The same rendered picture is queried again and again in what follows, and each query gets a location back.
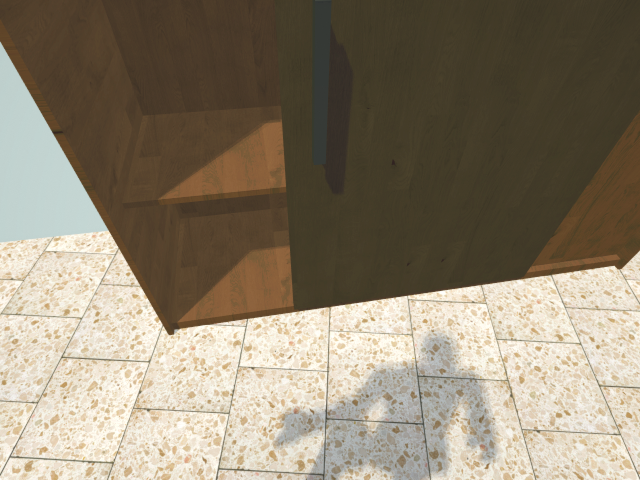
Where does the handle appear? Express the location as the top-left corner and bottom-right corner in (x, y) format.
(312, 0), (332, 165)

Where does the wardrobe door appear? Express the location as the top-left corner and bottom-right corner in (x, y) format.
(274, 0), (640, 310)
(532, 111), (640, 266)

